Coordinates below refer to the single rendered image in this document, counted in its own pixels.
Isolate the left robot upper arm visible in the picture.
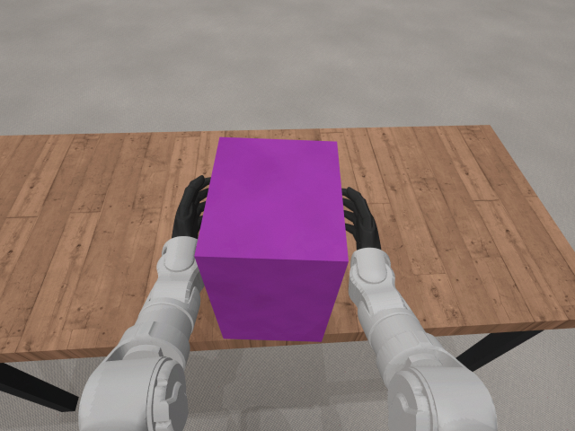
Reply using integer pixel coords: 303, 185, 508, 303
80, 356, 189, 431

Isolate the robot right forearm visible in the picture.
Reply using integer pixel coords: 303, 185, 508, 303
349, 248, 498, 429

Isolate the left robot hand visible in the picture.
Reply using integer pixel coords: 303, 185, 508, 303
172, 175, 211, 239

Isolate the right robot upper arm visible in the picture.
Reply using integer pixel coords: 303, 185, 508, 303
387, 366, 498, 431

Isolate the right robot hand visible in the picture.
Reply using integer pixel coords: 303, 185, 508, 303
341, 187, 381, 250

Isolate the carton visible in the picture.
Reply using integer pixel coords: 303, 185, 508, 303
194, 137, 349, 342

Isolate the robot left forearm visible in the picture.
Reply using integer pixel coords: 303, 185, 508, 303
78, 236, 205, 431

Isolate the table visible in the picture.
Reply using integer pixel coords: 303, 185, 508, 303
0, 125, 575, 412

